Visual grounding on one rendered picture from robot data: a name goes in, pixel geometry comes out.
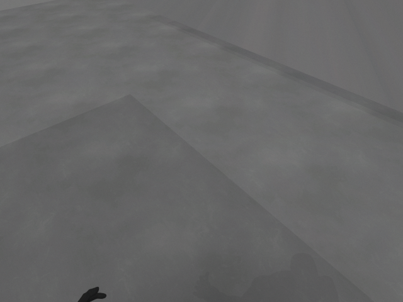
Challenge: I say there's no left robot hand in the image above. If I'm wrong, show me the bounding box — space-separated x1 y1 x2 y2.
78 287 106 302

